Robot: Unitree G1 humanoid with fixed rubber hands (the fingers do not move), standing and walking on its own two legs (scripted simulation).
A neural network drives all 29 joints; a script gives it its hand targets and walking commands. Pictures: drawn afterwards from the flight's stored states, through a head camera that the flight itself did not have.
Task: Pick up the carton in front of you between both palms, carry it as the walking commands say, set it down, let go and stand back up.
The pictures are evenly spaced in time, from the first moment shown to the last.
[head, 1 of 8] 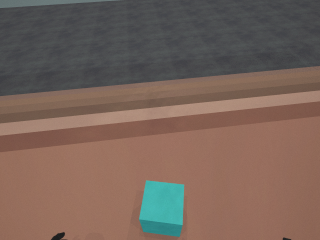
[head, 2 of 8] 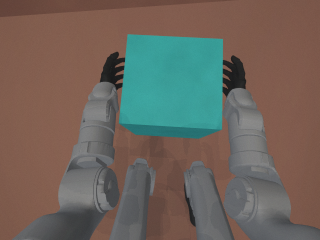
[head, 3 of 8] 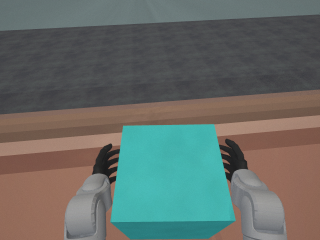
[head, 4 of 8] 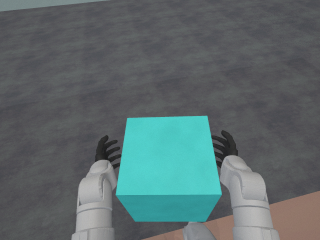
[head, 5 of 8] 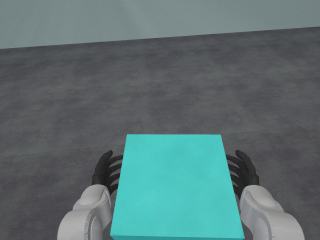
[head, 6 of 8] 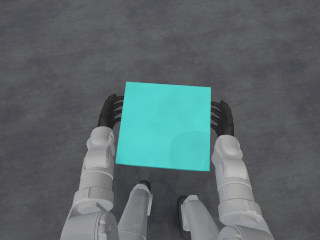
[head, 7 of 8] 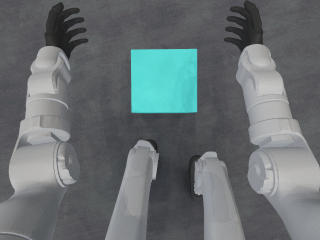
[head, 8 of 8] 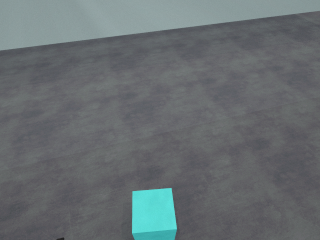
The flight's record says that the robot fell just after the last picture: no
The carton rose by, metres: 0.68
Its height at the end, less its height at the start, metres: -0.90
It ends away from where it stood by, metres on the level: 4.91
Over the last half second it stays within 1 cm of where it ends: yes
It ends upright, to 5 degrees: yes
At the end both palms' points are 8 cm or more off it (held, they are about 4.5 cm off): yes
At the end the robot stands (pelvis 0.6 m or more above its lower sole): yes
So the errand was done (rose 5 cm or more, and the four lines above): yes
